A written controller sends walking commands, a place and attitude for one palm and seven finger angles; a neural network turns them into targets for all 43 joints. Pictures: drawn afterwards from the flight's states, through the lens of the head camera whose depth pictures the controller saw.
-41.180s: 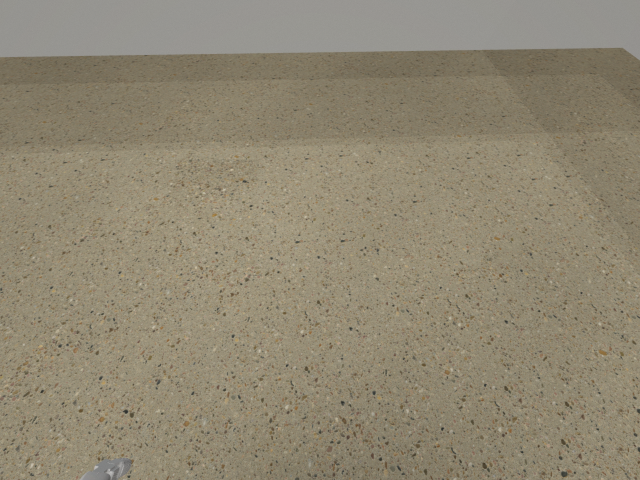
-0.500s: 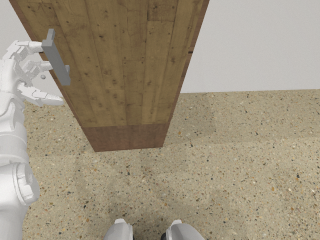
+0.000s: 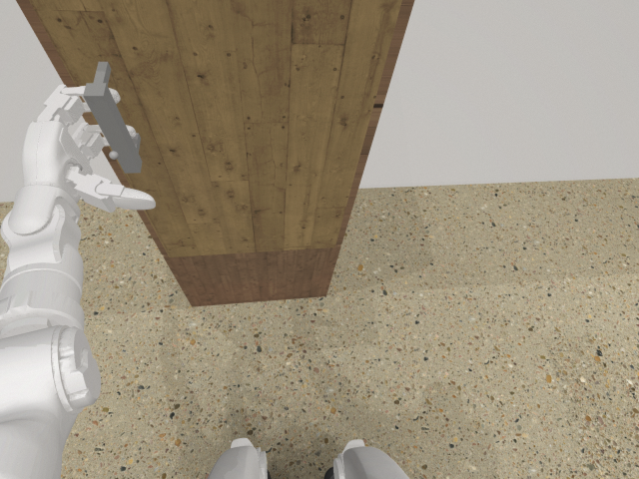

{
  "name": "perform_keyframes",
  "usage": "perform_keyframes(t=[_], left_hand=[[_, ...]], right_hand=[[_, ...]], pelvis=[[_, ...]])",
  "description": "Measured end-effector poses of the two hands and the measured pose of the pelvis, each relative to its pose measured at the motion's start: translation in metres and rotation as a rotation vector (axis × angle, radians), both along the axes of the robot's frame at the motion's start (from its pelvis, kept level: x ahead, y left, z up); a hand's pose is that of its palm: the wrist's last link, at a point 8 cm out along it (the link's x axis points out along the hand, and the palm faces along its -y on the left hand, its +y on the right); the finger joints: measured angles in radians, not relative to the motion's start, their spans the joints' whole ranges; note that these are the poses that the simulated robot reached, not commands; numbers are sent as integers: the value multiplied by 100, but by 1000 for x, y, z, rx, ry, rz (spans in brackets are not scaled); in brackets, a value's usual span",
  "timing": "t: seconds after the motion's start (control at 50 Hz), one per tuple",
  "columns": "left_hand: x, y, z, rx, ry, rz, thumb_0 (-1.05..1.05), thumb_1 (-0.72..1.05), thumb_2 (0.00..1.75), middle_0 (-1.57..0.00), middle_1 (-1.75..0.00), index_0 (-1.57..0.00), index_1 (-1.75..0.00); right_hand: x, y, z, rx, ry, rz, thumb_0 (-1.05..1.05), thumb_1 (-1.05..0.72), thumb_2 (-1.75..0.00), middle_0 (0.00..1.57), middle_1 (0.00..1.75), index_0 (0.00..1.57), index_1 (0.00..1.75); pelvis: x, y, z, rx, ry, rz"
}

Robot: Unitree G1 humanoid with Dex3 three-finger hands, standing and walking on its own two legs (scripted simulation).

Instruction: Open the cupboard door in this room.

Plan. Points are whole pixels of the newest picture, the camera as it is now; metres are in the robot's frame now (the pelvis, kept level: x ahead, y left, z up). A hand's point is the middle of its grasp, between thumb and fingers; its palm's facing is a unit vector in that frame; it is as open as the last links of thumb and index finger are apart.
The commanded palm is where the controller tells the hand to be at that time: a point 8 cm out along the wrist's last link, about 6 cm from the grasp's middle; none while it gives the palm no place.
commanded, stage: slide the fingers in behind the handle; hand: left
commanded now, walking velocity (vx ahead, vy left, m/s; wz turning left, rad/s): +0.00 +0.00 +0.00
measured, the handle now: (118, 121) +0.54 +0.22 +0.09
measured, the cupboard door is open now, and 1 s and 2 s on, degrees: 0 0 8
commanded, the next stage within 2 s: close the thumb around the handle in 0.76 s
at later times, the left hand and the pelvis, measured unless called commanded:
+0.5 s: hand (133, 159) +0.48 +0.20 +0.09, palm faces +0.06 -1.00 +0.00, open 14.0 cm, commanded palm +0.46 +0.24 +0.09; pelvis -0.01 -0.01 +0.00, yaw +1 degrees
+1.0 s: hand (137, 155) +0.49 +0.19 +0.08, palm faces +0.05 -1.00 +0.00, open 13.6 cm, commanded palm +0.46 +0.24 +0.09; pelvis +0.00 -0.01 +0.00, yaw +0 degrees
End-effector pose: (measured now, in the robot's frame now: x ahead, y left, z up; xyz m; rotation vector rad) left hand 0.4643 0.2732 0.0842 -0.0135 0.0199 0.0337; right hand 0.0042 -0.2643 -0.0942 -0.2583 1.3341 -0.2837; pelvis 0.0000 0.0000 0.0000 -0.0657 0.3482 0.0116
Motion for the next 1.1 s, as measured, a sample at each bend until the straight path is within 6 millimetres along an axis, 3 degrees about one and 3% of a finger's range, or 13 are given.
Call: perform_keyframes(t=[0.4,0.9,1.0,1.1], left_hand=[[-10,-24,5,8,-8,13,-1,-50,30,-29,-120,-30,-120],[0,-26,0,11,9,12,-1,-50,30,-30,-120,-30,-120],[1,-26,-1,10,16,14,-1,-43,33,-31,-121,-30,-121],[2,-26,-1,9,13,14,-1,-25,41,-32,-123,-32,-123]], right_hand=[[8,1,-5,37,-48,15,1,-91,-89,20,30,20,30],[-8,-9,-4,18,-5,-5,1,-91,-89,20,30,20,30],[-6,-7,-4,25,-3,-8,1,-91,-89,20,30,20,30],[-2,-5,-4,29,-11,-6,1,-91,-89,20,30,20,30]], pelvis=[[-4,-5,1,10,-24,6],[-4,-11,-1,12,-6,3],[-2,-10,0,12,-7,1],[0,-9,1,12,-6,0]])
